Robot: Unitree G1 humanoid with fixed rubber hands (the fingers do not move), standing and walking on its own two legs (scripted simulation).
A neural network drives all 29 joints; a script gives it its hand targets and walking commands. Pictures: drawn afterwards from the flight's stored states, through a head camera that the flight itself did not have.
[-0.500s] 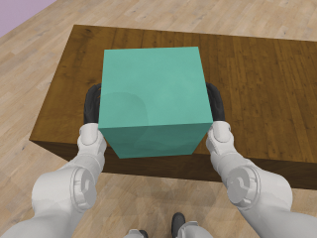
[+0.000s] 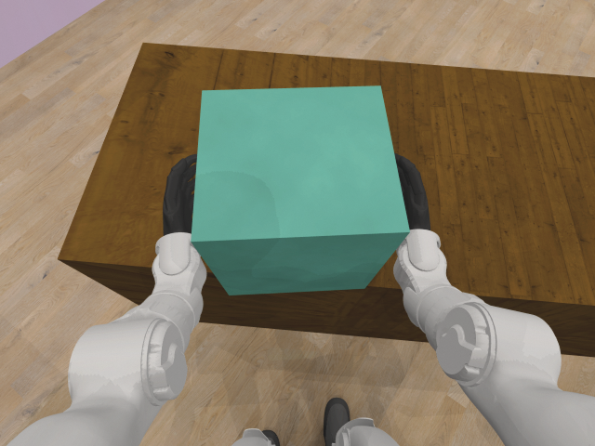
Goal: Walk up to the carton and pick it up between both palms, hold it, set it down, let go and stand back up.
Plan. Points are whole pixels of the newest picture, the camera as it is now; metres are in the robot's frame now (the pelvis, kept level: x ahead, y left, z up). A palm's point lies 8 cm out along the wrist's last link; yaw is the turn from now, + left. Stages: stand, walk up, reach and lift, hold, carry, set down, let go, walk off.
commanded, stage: reach and lift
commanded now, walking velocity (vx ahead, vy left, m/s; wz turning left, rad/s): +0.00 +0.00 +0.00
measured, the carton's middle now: (295, 204) +0.45 +0.02 -0.04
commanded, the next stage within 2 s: none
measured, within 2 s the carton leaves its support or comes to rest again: leaves its support in 0.74 s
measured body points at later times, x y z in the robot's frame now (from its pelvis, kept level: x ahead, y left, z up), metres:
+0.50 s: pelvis +0.01 +0.01 +0.00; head +0.14 +0.02 +0.43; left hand +0.43 +0.18 -0.01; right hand +0.43 -0.14 +0.00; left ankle -0.04 +0.09 -0.70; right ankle +0.04 -0.10 -0.70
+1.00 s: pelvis -0.03 +0.00 +0.00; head +0.02 +0.00 +0.45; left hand +0.38 +0.17 +0.02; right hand +0.38 -0.15 +0.04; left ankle -0.04 +0.09 -0.70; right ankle +0.04 -0.10 -0.70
